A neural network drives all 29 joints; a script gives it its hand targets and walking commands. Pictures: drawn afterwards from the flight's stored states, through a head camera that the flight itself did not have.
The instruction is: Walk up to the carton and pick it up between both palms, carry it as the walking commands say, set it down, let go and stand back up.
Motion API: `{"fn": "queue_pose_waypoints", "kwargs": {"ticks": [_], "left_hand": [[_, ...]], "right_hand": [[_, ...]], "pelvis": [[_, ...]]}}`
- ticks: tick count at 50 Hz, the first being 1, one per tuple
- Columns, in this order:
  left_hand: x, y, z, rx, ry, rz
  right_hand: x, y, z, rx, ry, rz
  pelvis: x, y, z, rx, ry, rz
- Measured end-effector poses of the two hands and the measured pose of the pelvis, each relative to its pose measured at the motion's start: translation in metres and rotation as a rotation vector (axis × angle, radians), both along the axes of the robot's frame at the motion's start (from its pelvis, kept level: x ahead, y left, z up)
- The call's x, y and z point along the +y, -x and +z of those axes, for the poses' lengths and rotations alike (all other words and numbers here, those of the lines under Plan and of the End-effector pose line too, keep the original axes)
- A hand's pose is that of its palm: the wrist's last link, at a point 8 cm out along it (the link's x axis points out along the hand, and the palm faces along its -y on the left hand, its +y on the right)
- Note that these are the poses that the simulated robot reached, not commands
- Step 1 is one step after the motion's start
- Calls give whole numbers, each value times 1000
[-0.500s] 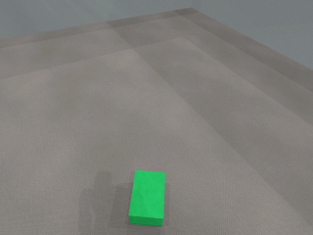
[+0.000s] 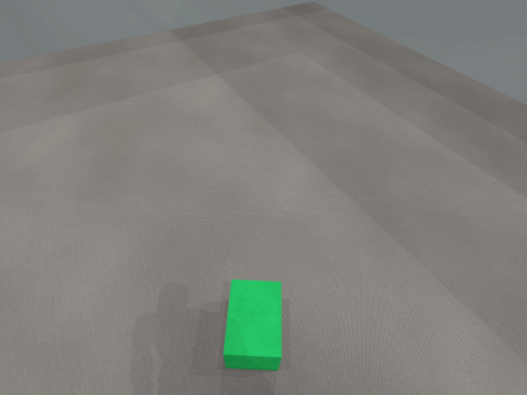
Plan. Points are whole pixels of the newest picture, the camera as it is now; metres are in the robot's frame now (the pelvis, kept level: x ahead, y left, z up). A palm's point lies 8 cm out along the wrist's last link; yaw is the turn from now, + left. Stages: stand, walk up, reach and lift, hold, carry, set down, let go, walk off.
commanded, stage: walk up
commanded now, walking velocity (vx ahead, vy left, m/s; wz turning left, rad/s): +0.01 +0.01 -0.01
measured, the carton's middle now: (254, 324) +0.47 +0.01 -0.70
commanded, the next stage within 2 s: stand in 0.96 s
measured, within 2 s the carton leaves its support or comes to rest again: neither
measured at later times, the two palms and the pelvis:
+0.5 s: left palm out of the picture +0.06 +0.16 -0.15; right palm out of the picture -0.01 -0.25 -0.15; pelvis +0.05 -0.05 +0.00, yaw -1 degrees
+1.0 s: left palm out of the picture +0.04 +0.18 -0.15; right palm out of the picture +0.05 -0.26 -0.14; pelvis +0.06 -0.04 +0.00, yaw -1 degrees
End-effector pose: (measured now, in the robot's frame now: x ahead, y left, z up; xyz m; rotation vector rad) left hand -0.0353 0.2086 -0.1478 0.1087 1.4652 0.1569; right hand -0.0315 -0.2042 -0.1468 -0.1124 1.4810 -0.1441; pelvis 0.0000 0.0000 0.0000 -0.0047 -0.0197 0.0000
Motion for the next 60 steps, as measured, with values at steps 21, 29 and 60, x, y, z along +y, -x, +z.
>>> {"fn": "queue_pose_waypoints", "kwargs": {"ticks": [21, 29, 60], "left_hand": [[-30, -83, 1, -113, -38, -33], [-44, -109, 4, -121, -35, -29], [-10, -83, -2, -54, -16, -12]], "right_hand": [[-42, 4, -6, 69, -7, -84], [-56, -44, -5, 6, -8, -37], [-37, -59, 4, -28, 38, -1]], "pelvis": [[-42, -37, -7, 12, -10, -15], [-54, -55, -2, 28, 8, -6], [-24, -60, -1, 5, 3, -12]]}}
